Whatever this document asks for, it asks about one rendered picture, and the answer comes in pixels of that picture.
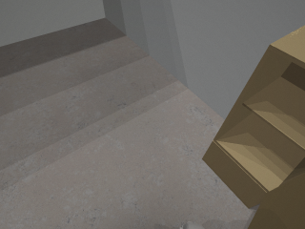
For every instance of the cupboard door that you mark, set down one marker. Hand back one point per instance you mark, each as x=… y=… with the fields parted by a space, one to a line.
x=283 y=207

